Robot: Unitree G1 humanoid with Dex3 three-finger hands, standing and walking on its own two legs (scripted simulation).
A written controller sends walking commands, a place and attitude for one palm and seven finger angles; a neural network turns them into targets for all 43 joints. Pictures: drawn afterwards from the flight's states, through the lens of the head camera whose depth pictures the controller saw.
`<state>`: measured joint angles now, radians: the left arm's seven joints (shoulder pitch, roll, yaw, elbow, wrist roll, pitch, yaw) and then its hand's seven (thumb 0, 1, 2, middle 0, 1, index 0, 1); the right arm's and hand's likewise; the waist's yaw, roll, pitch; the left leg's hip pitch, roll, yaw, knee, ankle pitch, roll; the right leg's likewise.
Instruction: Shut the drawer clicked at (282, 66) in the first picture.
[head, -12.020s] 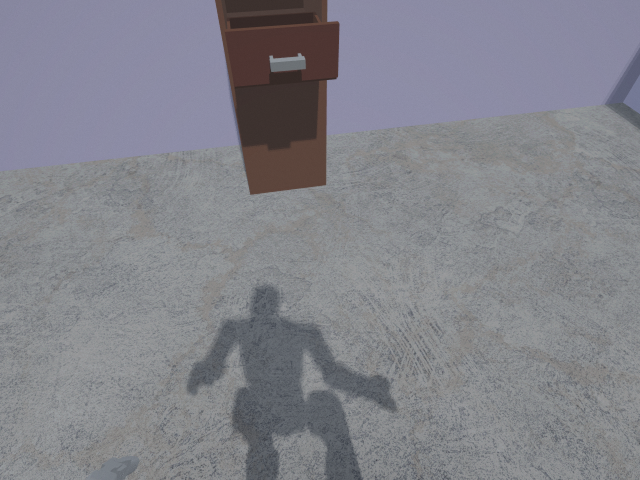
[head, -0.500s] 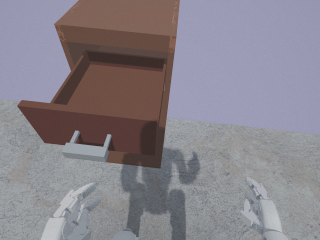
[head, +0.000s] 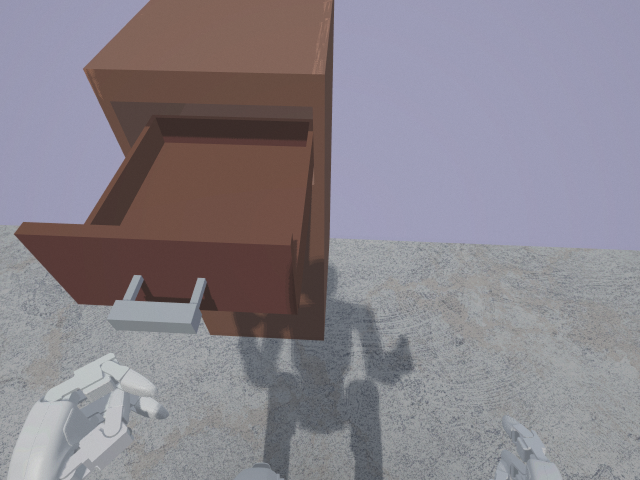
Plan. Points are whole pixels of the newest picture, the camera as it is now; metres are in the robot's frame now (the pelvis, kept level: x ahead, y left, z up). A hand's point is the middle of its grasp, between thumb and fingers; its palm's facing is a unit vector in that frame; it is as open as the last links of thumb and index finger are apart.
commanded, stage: raise the hand and make a fist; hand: left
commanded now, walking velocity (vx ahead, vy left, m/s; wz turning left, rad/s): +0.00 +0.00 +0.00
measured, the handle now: (162, 300) +0.32 +0.22 +0.05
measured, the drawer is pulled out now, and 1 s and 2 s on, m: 0.29 0.29 0.29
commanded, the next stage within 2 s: bring the fist close to the handle in 1.02 s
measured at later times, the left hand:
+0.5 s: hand (112, 441) +0.14 +0.18 +0.13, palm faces -0.01 -1.00 -0.05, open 3.2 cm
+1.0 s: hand (113, 437) +0.14 +0.18 +0.14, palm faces +0.03 -0.99 -0.11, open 3.3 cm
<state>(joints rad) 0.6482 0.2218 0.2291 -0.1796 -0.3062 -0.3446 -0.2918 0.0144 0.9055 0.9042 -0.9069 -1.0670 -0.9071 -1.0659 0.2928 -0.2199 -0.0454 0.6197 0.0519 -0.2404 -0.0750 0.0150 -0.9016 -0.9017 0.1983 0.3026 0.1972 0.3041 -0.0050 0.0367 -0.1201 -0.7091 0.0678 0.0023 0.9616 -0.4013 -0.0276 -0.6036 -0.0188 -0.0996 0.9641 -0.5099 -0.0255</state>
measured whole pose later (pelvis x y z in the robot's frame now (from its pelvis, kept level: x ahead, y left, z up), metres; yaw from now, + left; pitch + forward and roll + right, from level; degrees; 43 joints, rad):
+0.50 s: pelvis +0.00 +0.03 +0.01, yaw +1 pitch +4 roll -2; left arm 0.74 0.21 0.05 -0.50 -0.22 -0.18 -0.20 0.02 0.90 0.90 -1.36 -1.56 -1.36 -1.56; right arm 0.21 -0.17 0.05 0.48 0.05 -0.27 -0.03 0.01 -0.90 -0.90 0.20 0.30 0.20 0.30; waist 0.04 0.05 -0.12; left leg -0.59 0.04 0.01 0.91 -0.39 0.02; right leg -0.46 -0.04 -0.10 0.86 -0.47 0.02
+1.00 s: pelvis +0.00 +0.01 +0.02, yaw +1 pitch +2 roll -1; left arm 0.76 0.23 0.12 -0.49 -0.25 -0.17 -0.20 0.01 0.90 0.90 -1.40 -1.60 -1.40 -1.60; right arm 0.27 -0.22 0.02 0.55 0.07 -0.32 -0.06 0.01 -0.90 -0.90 0.20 0.30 0.20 0.30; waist 0.03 0.07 -0.11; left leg -0.52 0.06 0.00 0.85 -0.37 -0.01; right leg -0.40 -0.02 -0.10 0.82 -0.46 -0.01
